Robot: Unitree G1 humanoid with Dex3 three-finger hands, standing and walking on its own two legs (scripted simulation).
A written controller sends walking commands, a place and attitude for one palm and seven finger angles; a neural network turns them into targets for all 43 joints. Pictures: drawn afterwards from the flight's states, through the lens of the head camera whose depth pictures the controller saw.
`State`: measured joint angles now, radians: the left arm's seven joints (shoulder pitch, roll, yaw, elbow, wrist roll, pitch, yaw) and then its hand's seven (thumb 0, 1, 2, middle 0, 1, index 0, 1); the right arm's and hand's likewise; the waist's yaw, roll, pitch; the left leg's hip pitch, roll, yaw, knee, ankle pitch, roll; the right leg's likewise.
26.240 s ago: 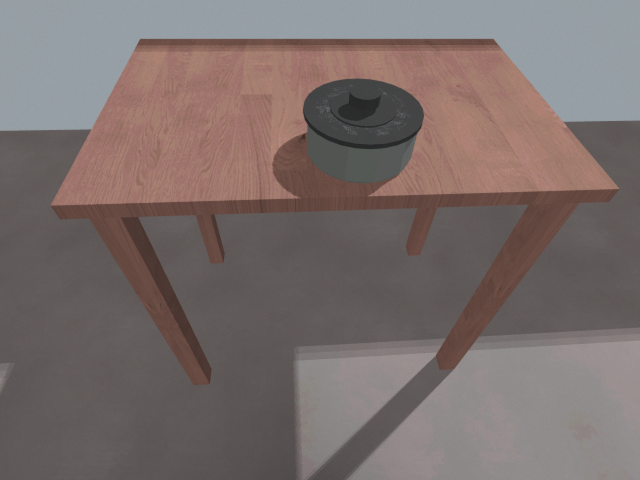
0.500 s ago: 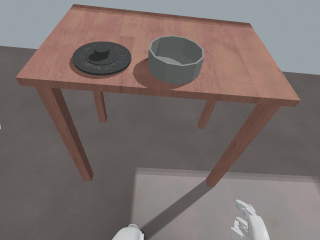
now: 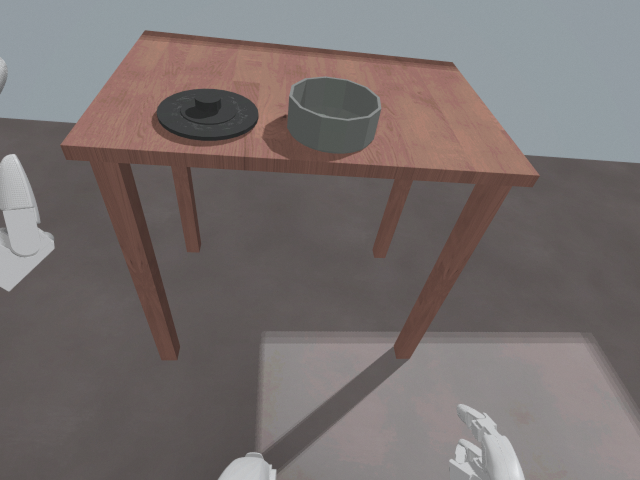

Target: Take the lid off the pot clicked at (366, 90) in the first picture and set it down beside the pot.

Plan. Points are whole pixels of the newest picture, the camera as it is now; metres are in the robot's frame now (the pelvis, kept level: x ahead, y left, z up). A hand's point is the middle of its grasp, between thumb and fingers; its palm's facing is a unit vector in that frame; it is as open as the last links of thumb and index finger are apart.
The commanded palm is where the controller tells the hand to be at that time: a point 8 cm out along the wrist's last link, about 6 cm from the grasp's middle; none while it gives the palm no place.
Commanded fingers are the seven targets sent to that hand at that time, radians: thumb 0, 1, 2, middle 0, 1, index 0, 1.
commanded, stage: stop stepping back and stand still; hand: left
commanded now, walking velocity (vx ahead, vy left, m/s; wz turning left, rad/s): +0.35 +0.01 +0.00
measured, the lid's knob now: (208, 101) +0.74 +0.29 +0.10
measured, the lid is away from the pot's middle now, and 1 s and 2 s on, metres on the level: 0.25 0.25 0.25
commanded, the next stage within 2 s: none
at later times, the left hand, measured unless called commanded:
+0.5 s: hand out of the picture +0.01 +0.30 +0.31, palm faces +0.68 -0.71 -0.17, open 7.4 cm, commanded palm -0.04 +0.32 +0.28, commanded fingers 0.00 0.90 0.90 -0.20 -0.30 -0.20 -0.30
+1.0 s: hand out of the picture -0.14 +0.25 -0.15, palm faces +0.17 -0.95 -0.28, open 7.4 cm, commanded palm none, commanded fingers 0.00 0.90 0.90 -0.20 -0.30 -0.20 -0.30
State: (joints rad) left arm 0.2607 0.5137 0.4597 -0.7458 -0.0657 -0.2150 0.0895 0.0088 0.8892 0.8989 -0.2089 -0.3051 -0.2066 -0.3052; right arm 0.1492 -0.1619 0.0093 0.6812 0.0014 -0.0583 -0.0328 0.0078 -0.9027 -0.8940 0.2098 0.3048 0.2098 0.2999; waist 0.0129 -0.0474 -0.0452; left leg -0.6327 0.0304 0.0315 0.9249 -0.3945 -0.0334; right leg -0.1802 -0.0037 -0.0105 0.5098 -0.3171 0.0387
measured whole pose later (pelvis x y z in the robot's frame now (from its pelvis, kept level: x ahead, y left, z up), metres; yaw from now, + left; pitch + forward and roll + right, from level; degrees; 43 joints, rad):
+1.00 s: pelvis -0.22 +0.02 -0.03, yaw +11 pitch +0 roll +4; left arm 0.34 0.27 0.05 0.61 0.01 0.11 -0.03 0.01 0.91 0.90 -0.20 -0.30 -0.19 -0.30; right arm 0.34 -0.26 -0.02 0.78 -0.04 0.03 0.02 0.01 -0.91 -0.89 0.21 0.30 0.21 0.30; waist -0.06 -0.04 -0.07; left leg -0.38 0.09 0.06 0.81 -0.41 -0.06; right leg -0.64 -0.04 0.00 1.16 -0.43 0.03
